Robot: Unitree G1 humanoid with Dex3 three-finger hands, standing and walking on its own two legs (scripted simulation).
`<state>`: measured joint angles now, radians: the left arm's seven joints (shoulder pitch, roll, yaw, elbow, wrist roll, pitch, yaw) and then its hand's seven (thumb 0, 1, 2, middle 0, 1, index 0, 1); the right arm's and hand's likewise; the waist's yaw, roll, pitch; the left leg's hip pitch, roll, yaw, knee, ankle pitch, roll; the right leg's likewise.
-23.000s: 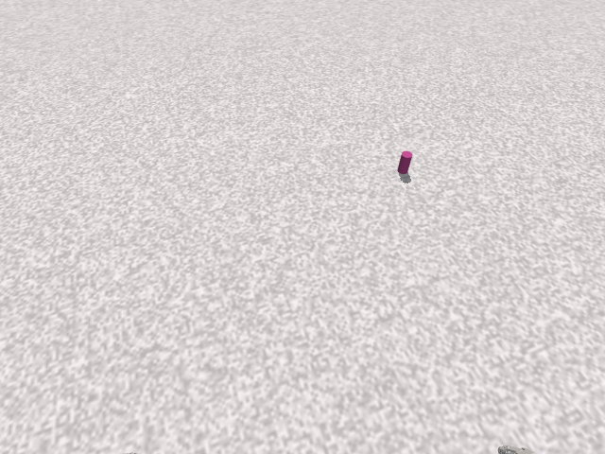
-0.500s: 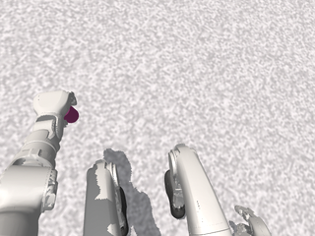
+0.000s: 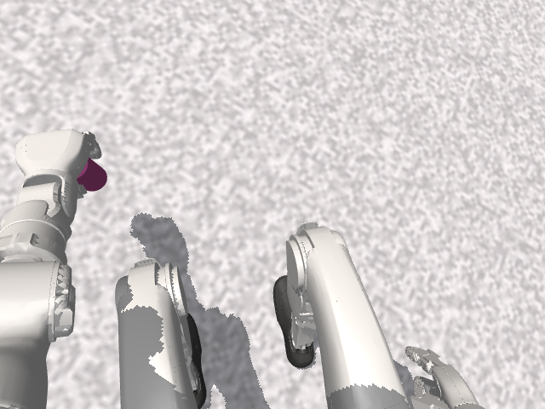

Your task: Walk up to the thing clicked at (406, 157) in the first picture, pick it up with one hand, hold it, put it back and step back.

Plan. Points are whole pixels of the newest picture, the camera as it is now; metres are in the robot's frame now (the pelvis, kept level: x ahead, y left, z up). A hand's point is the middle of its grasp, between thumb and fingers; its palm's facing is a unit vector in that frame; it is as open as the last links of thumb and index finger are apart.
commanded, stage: crouch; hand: left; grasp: from above
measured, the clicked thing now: (82, 171) +0.49 +0.23 -0.21
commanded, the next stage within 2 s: lower in 0.32 s
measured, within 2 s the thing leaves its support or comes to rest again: rests again in 1.60 s
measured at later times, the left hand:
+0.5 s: hand (79, 177) +0.48 +0.23 -0.21, palm faces -0.47 -0.01 -0.88, open 7.6 cm
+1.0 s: hand (91, 182) +0.49 +0.24 -0.27, palm faces -0.47 -0.02 -0.88, open 7.6 cm
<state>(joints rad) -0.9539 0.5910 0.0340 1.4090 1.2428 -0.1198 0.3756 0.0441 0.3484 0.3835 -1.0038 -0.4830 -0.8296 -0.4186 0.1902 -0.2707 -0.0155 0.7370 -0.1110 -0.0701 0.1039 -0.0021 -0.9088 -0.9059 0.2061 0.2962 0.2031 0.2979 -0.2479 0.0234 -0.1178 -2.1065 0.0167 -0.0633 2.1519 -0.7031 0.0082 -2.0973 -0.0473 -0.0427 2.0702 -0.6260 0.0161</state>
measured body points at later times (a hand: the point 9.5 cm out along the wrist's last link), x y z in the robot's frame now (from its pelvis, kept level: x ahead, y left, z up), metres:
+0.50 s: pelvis -0.01 +0.00 -0.04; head +0.24 +0.04 +0.33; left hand +0.50 +0.23 -0.16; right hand +0.00 -0.28 -0.14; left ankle +0.07 +0.12 -0.38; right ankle +0.10 -0.13 -0.38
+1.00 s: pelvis +0.00 +0.00 -0.08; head +0.26 +0.05 +0.28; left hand +0.51 +0.23 -0.22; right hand +0.00 -0.27 -0.17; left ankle +0.07 +0.12 -0.38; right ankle +0.10 -0.13 -0.38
